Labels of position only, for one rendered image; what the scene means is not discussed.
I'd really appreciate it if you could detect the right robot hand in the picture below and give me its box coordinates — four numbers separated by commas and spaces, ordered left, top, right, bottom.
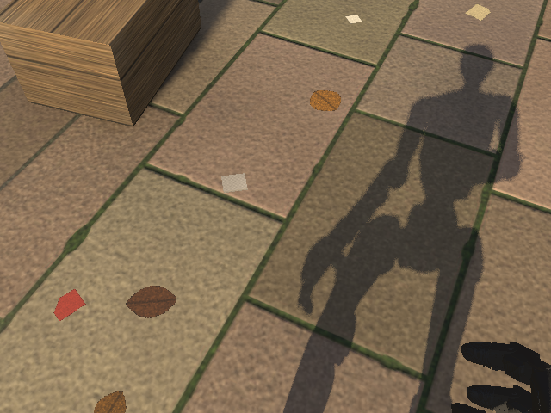
451, 341, 551, 413

